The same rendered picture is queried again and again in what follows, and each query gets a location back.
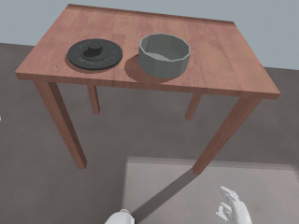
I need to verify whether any right robot hand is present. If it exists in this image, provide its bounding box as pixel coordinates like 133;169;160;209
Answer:
216;186;252;224

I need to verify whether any lid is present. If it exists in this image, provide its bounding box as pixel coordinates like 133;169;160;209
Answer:
67;38;123;71

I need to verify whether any left robot shin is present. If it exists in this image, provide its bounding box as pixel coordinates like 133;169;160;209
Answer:
120;209;130;215

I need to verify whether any table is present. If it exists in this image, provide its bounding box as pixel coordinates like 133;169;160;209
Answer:
14;4;281;175

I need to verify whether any knob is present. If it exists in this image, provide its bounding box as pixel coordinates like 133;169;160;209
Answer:
88;41;103;54

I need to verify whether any pot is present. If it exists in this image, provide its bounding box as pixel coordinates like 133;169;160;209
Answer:
138;33;191;79

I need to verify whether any robot left thigh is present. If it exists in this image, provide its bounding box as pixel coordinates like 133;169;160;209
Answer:
105;212;135;224

